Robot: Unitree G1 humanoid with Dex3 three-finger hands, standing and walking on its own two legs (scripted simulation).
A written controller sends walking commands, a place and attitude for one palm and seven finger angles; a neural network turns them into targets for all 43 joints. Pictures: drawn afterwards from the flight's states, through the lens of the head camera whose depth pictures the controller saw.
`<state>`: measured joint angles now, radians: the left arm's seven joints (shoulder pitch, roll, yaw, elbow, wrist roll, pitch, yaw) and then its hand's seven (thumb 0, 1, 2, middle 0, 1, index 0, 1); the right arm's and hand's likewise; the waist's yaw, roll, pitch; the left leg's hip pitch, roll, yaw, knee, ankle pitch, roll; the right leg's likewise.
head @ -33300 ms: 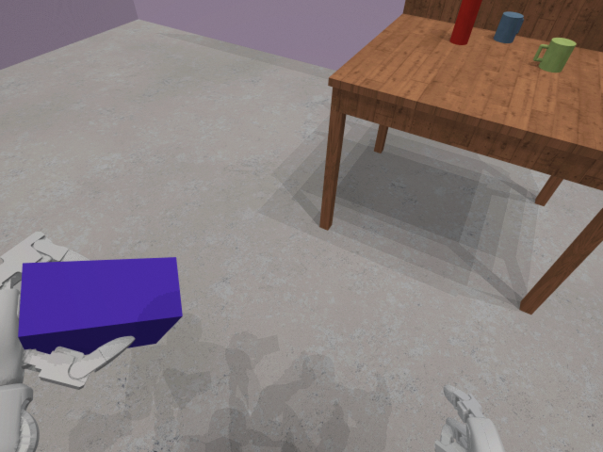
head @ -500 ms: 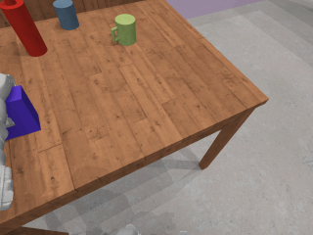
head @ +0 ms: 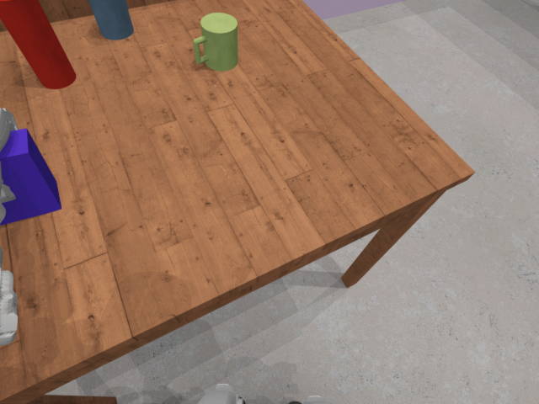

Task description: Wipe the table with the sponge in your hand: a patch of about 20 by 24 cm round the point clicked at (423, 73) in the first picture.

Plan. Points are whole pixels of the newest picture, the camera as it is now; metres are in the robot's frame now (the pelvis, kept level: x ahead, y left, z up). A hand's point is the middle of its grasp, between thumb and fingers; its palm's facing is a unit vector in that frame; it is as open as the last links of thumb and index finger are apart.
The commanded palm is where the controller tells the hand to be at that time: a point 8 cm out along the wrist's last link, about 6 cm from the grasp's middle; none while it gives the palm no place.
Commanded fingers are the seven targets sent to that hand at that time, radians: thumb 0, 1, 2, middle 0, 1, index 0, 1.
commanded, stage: slide across to the middle lane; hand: left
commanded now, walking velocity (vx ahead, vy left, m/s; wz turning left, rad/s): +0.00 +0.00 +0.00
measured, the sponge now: (1, 191) +0.41 +0.41 +0.02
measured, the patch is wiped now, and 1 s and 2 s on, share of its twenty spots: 0.70 0.70 0.90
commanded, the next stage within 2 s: wipe back along the middle lane in 0.54 s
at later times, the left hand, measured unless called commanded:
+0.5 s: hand (34, 146) +0.46 +0.35 +0.07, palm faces -0.14 +0.01 -0.99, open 9.7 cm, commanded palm +0.45 +0.32 +0.11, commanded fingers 0.00 0.10 1.30 -1.20 -1.60 -1.20 -1.60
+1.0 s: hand (53, 155) +0.45 +0.33 +0.07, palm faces -0.10 -0.01 -0.99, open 9.7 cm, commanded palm +0.42 +0.29 +0.09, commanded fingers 0.00 0.10 1.30 -1.20 -1.60 -1.20 -1.60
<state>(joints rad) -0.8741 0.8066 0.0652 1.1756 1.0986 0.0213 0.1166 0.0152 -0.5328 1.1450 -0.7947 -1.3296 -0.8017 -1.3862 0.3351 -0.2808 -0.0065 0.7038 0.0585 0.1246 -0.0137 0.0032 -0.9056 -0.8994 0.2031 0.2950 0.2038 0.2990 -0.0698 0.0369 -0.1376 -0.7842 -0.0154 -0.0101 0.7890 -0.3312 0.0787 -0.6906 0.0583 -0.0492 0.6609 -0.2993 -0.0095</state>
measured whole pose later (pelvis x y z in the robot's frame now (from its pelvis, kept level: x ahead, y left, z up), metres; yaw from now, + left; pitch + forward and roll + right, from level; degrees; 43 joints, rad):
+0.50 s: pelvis +0.02 +0.00 +0.01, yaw +1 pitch +17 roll -4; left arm -0.85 0.68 -0.03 1.11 1.04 0.08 0.15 0.00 -0.50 1.14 -0.75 -1.38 -0.76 -1.43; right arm 0.31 -0.27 -0.02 0.76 0.06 0.11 -0.01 0.00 -0.91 -0.90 0.20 0.29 0.20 0.30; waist -0.06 0.05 -0.14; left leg -0.67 -0.03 -0.02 0.70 -0.32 0.07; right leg -0.57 0.05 -0.05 0.57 -0.29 -0.01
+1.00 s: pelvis +0.03 -0.01 +0.02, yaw +0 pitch +15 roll -3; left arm -0.72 0.58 -0.03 1.01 1.00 0.17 0.20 -0.01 -0.46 1.12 -0.71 -1.40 -0.72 -1.46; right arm 0.29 -0.28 -0.03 0.75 0.07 0.15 0.00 0.00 -0.91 -0.90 0.20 0.29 0.20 0.30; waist -0.04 0.05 -0.15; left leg -0.58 -0.02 0.00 0.65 -0.32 0.07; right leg -0.50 0.05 -0.03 0.54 -0.30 -0.02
